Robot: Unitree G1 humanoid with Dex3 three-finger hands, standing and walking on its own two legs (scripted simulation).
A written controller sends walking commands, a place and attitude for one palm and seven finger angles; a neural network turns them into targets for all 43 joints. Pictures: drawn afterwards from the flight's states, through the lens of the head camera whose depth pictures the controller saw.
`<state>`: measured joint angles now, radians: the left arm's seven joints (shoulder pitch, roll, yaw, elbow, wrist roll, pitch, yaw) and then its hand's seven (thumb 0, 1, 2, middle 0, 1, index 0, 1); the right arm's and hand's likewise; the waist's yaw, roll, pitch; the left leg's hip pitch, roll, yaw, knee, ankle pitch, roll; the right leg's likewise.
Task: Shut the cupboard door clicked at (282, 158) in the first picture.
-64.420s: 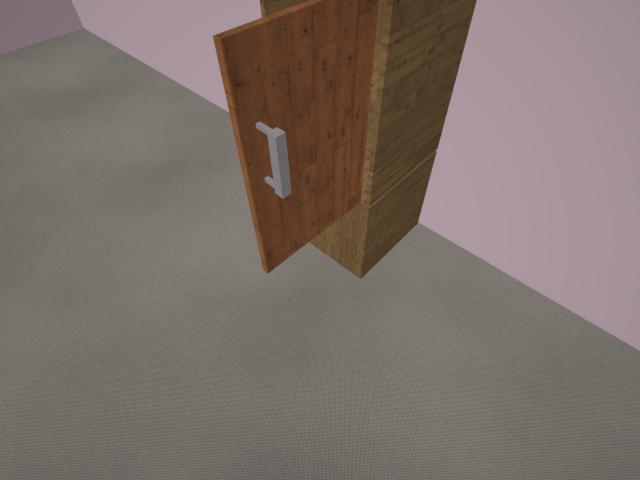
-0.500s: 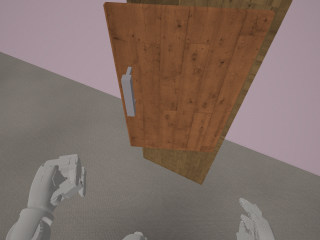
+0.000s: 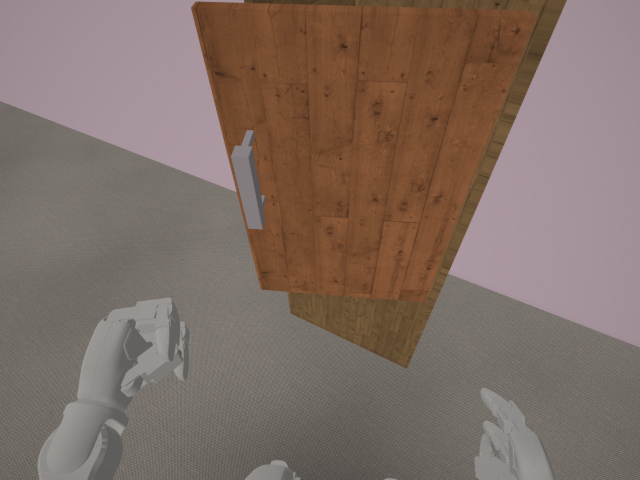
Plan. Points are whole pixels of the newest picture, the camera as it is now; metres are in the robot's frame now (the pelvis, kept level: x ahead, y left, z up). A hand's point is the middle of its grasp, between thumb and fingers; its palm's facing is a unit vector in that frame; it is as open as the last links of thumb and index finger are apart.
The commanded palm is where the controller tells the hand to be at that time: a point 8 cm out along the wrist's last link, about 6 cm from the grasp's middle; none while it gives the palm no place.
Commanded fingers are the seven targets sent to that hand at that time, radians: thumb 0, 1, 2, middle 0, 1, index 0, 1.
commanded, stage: bring the fist close to the handle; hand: left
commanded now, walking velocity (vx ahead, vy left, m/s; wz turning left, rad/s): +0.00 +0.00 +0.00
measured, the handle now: (253, 181) +0.51 +0.14 +0.08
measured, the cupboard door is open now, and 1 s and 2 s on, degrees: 22 22 16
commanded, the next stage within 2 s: push the door shut along its arc in 1.24 s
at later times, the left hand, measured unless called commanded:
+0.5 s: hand (232, 281) +0.33 +0.13 +0.08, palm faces -0.06 -1.00 -0.02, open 3.1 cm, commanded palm +0.32 +0.18 +0.08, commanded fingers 0.00 0.90 0.90 -1.30 -1.50 -1.30 -1.50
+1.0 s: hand (276, 229) +0.42 +0.09 +0.08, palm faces -0.04 -1.00 -0.02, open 3.1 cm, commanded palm +0.39 +0.15 +0.08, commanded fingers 0.00 0.90 0.90 -1.30 -1.50 -1.30 -1.50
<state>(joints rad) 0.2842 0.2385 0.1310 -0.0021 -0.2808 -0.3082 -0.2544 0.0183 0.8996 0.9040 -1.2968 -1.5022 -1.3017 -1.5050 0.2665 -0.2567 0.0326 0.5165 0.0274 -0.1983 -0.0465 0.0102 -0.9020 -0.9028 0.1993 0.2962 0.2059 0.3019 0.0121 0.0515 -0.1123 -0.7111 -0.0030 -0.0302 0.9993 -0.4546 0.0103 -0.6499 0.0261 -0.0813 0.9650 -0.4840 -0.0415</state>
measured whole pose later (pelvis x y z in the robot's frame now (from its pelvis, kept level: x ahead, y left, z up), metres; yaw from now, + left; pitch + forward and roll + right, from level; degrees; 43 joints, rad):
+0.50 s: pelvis +0.01 +0.00 +0.01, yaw -1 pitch +11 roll +0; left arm -0.06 0.18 0.07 0.26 -0.19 -0.29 -0.12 0.02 0.90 0.90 -1.30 -1.50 -1.30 -1.50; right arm 0.27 -0.25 0.01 0.57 0.02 -0.12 -0.01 0.01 -0.90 -0.90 0.20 0.30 0.21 0.30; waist -0.02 0.03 -0.11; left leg -0.69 0.00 0.01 0.94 -0.44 0.02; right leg -0.65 0.02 -0.04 0.93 -0.47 -0.04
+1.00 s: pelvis +0.00 +0.00 +0.00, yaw -3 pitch +13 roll +0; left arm -0.49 0.16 0.13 0.72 -0.12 -0.35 0.00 0.02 0.90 0.90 -1.29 -1.50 -1.30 -1.50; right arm 0.32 -0.24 0.00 0.61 0.00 -0.04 0.02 0.01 -0.90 -0.90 0.20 0.30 0.20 0.30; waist -0.07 0.03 -0.12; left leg -0.75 0.01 0.03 0.94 -0.42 0.01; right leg -0.73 0.04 -0.02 0.95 -0.45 -0.04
